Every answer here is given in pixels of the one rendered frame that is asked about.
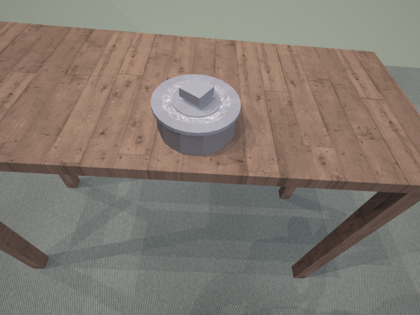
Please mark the lid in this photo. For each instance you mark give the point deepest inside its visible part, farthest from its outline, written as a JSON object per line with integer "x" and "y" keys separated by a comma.
{"x": 216, "y": 114}

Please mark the table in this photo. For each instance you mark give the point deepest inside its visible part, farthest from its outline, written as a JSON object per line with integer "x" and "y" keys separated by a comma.
{"x": 77, "y": 101}

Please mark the pot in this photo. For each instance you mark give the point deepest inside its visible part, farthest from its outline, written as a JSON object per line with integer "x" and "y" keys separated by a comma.
{"x": 196, "y": 145}

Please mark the knob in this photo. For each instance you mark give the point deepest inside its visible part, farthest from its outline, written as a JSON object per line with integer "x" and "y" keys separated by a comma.
{"x": 196, "y": 91}

